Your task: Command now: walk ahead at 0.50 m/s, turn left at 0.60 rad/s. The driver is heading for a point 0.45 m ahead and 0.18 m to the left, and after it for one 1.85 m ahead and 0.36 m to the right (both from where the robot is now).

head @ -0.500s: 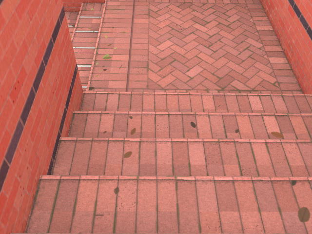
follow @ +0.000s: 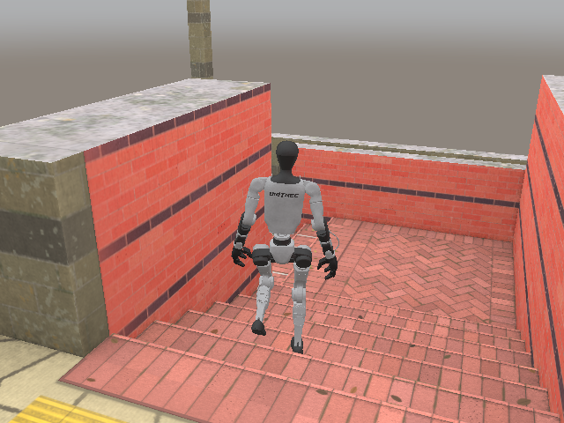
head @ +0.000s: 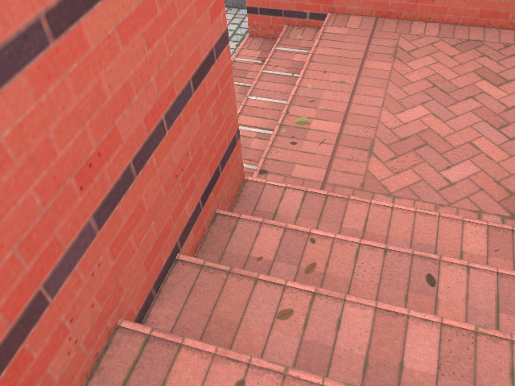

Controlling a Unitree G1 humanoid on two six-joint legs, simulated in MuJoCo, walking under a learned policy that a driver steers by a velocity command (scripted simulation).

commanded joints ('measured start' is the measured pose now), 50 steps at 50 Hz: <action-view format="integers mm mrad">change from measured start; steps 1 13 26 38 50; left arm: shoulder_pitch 68 319 81 -80 -49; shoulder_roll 104 133 148 130 186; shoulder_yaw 6 0 3 -15 -18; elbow -28 39 -113 -140 -120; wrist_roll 9 6 1 -5 12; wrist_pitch -39 -22 -30 -7 22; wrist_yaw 15 46 5 -28 49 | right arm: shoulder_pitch -123 -375 37 -98 -168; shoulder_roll -49 -4 -201 -33 -55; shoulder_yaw -9 10 -44 -28 29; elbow -110 -102 40 72 -74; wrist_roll -6 -4 15 12 -4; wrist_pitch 12 19 16 -115 22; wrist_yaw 37 80 45 -24 -64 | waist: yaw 14 91 -55 34 39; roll -128 -96 116 -43 8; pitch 152 108 -78 127 -125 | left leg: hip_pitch -270 -267 971 116 -165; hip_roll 116 106 305 76 154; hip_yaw -103 21 -360 -20 -19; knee -306 -869 -1316 -1284 -331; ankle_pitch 296 610 754 100 230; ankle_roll -2 17 351 51 -142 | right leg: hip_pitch -14 395 -563 164 203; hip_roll -322 -298 -75 -94 -417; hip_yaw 313 28 -55 27 353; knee -310 -302 942 -139 -267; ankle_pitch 178 640 -338 776 898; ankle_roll -44 -17 69 77 -318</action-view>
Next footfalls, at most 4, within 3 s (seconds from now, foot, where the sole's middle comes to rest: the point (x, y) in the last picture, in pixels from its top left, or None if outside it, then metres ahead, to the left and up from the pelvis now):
0.48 left None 0.25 0.11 -0.76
0.86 right None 0.57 0.02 -0.91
1.24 left None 0.56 0.24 -0.91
1.60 right None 0.50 -0.05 -0.91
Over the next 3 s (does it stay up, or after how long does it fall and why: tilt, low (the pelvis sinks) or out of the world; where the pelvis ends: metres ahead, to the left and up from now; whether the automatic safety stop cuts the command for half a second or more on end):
stays up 0.50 0.05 -0.13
